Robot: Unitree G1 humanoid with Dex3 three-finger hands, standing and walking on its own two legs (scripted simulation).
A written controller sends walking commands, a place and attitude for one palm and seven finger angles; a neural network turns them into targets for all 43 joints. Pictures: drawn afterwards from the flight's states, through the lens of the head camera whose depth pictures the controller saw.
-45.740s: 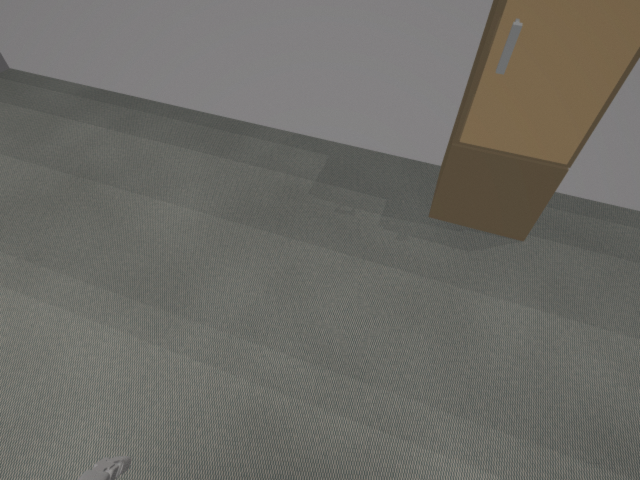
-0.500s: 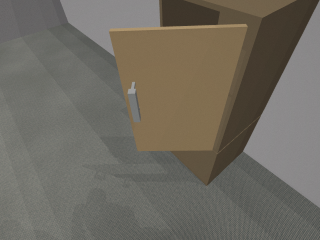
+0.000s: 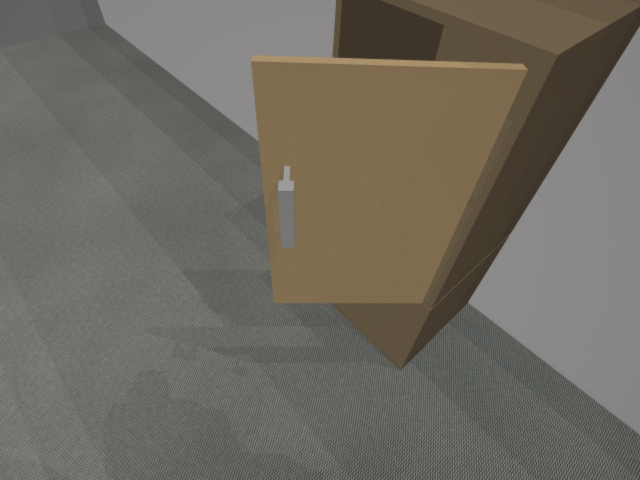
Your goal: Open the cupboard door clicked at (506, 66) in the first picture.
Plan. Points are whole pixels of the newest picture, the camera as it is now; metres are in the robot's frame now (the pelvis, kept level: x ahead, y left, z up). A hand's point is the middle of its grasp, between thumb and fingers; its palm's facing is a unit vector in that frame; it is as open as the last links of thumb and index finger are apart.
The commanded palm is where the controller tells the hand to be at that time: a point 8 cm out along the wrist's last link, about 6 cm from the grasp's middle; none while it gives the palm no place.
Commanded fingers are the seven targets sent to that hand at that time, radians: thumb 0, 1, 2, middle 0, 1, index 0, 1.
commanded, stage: come to a stop and stand still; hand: left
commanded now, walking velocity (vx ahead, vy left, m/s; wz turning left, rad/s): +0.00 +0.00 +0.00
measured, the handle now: (287, 207) +0.53 +0.09 +0.01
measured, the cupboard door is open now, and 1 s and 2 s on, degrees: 49 49 49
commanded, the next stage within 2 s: look again from close up in 0.22 s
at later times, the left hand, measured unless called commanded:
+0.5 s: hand out of the picture -0.02 +0.15 -0.18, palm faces +0.02 -0.99 -0.16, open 7.4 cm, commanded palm none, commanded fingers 0.00 0.90 0.90 -0.20 -0.30 -0.20 -0.30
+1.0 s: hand out of the picture +0.00 +0.12 -0.18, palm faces +0.03 -0.99 -0.16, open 7.4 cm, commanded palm none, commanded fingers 0.00 0.90 0.90 -0.20 -0.30 -0.20 -0.30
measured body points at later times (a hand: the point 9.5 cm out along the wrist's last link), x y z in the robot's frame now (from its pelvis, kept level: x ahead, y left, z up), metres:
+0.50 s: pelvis +0.00 -0.02 +0.00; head +0.01 -0.01 +0.45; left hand -0.02 +0.20 -0.16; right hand +0.02 -0.25 -0.15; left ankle +0.02 +0.05 -0.74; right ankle -0.02 -0.17 -0.74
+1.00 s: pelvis +0.01 -0.04 +0.00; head +0.02 -0.03 +0.45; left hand +0.00 +0.17 -0.16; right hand +0.01 -0.26 -0.16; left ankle +0.02 +0.05 -0.74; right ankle -0.02 -0.17 -0.74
